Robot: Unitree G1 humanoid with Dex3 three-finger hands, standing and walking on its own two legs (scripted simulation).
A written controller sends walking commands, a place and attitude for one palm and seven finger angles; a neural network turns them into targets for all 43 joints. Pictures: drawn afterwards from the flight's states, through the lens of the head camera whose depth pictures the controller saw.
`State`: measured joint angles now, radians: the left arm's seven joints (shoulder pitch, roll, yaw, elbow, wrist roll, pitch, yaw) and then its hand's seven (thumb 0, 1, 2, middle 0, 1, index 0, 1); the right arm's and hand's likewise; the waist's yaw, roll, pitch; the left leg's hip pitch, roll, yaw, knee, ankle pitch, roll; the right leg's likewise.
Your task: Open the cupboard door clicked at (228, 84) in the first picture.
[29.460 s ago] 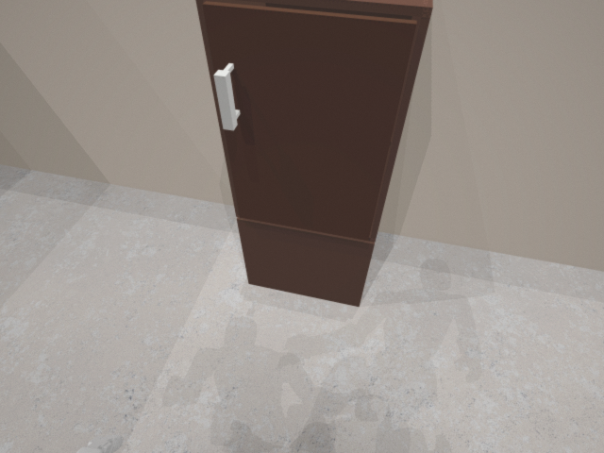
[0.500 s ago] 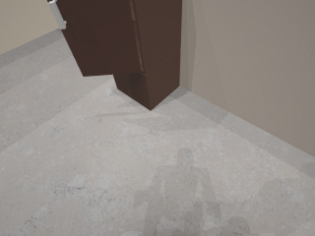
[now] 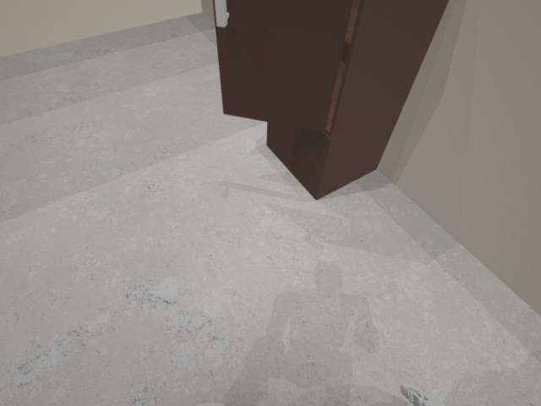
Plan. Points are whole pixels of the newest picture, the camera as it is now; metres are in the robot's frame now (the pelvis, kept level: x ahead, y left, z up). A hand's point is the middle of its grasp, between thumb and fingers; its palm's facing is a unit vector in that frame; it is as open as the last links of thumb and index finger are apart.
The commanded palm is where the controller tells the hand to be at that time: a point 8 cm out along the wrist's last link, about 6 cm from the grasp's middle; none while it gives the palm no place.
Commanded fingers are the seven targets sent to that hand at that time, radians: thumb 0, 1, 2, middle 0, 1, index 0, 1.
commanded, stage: take the last steps up to it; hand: left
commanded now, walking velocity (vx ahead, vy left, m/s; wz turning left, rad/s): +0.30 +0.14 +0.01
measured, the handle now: out of the picture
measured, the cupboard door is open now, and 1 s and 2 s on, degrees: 44 44 44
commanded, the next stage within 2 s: come to a stop and stand still in 0.96 s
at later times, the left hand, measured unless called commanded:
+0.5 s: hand (197, 278) +0.34 +0.19 -0.15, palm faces -0.06 -0.97 -0.22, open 7.4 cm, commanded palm none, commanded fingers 0.00 0.90 0.90 -0.20 -0.30 -0.20 -0.30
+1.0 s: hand (160, 294) +0.31 +0.26 -0.18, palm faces +0.08 -0.99 -0.15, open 7.4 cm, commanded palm none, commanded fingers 0.00 0.90 0.90 -0.20 -0.30 -0.20 -0.30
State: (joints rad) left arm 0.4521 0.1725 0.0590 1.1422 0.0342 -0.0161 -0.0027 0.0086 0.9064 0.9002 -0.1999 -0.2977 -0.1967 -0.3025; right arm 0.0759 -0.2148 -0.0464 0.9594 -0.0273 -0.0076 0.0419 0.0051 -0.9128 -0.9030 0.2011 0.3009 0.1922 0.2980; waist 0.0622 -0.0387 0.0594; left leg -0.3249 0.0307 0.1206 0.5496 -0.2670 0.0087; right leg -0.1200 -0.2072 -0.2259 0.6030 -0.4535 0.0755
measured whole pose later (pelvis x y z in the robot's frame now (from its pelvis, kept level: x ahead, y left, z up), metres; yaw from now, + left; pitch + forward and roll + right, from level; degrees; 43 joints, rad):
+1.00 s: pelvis +0.40 +0.10 +0.00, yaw -1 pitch +0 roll +1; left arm 0.39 0.15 0.04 1.16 0.02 -0.02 0.01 0.01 0.91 0.90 -0.20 -0.30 -0.20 -0.30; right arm 0.09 -0.19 -0.04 0.99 -0.03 -0.06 0.00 0.00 -0.92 -0.90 0.20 0.30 0.19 0.30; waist 0.05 -0.05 0.07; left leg -0.40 0.02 0.14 0.61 -0.22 0.06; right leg -0.23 -0.11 -0.06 0.96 -0.53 0.00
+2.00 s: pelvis +0.44 +0.16 +0.01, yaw -5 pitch -2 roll +0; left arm 0.30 0.19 0.00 1.00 0.03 0.03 0.03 0.01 0.91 0.90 -0.20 -0.30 -0.19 -0.30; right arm 0.22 -0.18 -0.01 0.91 -0.02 0.00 -0.01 -0.01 -0.93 -0.90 0.21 0.30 0.20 0.30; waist 0.02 0.03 0.01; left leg -0.19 -0.04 0.10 0.53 -0.32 0.07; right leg -0.28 -0.07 0.01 0.54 -0.24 0.03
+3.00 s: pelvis +0.47 +0.11 +0.01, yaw -2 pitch +1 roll +1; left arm 0.43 0.15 0.05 0.35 -0.12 -0.03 0.07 0.02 0.89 0.89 -0.20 -0.31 -0.20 -0.32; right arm 0.32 -0.21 -0.01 0.91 0.02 -0.20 -0.06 0.01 -0.91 -0.90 0.21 0.30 0.20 0.30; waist -0.01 0.01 0.00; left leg -0.17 0.00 0.03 0.49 -0.32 0.00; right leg -0.26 -0.04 -0.06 0.54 -0.29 0.00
